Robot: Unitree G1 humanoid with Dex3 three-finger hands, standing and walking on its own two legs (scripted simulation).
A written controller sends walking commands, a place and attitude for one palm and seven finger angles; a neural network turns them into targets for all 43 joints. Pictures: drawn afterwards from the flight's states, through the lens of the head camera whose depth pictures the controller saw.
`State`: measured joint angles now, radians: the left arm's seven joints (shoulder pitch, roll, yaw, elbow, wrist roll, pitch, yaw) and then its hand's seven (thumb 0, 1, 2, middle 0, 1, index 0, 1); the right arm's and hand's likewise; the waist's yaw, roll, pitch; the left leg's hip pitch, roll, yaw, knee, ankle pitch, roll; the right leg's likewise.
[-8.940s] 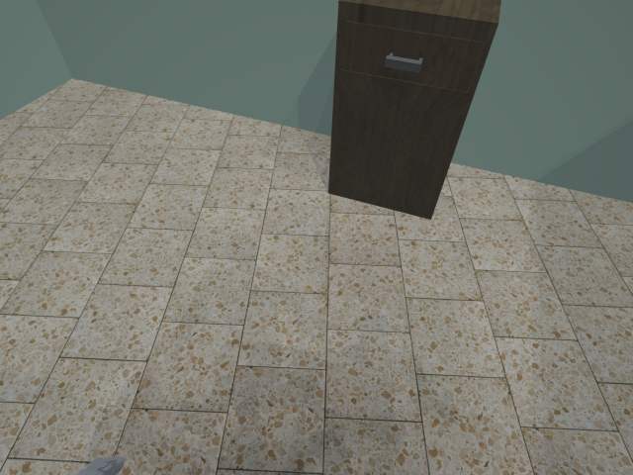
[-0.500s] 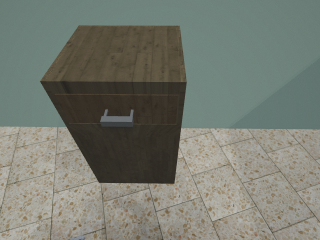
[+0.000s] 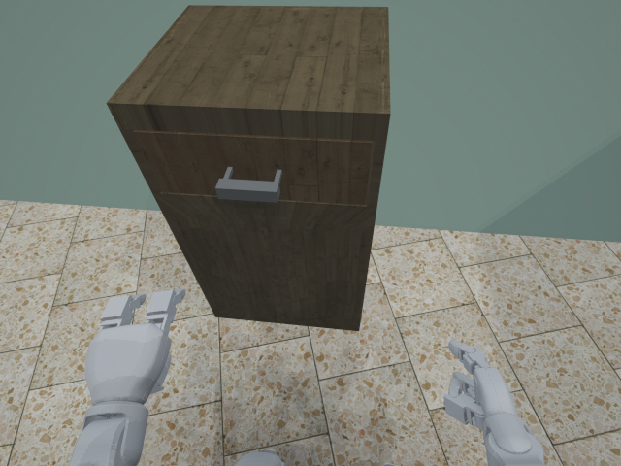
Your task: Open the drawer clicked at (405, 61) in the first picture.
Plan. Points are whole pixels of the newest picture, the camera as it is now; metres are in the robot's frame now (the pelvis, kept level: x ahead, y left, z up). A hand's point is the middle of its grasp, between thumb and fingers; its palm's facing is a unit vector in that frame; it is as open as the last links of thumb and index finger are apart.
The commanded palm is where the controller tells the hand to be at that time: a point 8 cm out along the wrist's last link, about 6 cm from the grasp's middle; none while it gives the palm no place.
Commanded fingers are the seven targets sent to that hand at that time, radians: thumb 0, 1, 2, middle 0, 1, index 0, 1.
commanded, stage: raise the hand with hooked fingers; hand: left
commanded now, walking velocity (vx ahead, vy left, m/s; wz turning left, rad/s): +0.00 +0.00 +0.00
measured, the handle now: (251, 181) +0.60 +0.21 -0.02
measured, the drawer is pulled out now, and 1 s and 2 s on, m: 0.00 0.00 0.00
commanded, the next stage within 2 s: move the hooked fingers above the handle in 1.30 s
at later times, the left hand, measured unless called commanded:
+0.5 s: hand (145, 291) +0.29 +0.26 +0.07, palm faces +0.07 -0.09 -0.99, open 12.6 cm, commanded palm +0.27 +0.26 +0.13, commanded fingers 0.00 -0.41 0.34 -0.29 -1.14 -0.29 -1.14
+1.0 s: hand (133, 230) +0.34 +0.27 +0.13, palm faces +0.03 -0.07 -1.00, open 13.8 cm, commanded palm +0.31 +0.27 +0.18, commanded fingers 0.00 -0.50 0.30 -0.30 -1.20 -0.30 -1.20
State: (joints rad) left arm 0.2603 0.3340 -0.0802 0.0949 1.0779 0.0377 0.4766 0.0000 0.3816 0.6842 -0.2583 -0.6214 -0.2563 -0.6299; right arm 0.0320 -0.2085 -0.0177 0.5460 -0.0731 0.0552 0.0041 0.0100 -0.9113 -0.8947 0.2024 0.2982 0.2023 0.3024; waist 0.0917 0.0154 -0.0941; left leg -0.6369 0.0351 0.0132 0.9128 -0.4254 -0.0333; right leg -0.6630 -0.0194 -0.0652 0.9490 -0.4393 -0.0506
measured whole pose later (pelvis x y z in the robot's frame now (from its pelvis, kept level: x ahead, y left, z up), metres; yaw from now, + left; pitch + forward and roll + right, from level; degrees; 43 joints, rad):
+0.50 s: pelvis +0.02 +0.03 +0.03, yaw -1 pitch +5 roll +1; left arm 0.12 0.37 -0.08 0.07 1.02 0.07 0.32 0.00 -0.19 0.44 -0.30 -0.99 -0.29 -1.00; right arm 0.15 -0.26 -0.05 0.63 -0.04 0.07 -0.01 0.01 -0.91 -0.89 0.20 0.30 0.20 0.30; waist 0.06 0.05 -0.04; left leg -0.41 0.01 0.06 0.67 -0.35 0.01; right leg -0.44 -0.03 -0.03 0.70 -0.34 -0.01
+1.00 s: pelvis +0.03 +0.03 +0.05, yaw -1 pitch +2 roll +0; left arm -0.12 0.45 -0.07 0.12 0.96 0.05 0.08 0.00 -0.49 0.31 -0.32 -1.19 -0.31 -1.20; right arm 0.13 -0.24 0.00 0.63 -0.01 0.10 -0.02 0.01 -0.91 -0.89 0.21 0.30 0.21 0.30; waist 0.08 0.07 -0.01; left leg -0.25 0.01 0.04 0.50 -0.28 0.00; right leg -0.28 -0.03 -0.05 0.52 -0.27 0.00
